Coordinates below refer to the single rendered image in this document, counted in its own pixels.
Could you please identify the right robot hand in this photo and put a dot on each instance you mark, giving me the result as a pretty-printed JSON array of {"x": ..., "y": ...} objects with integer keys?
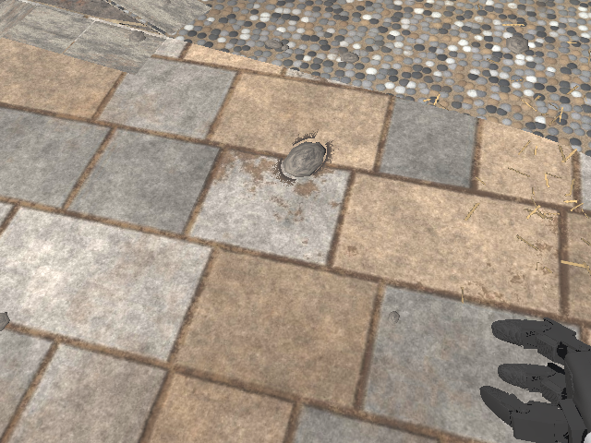
[{"x": 568, "y": 389}]

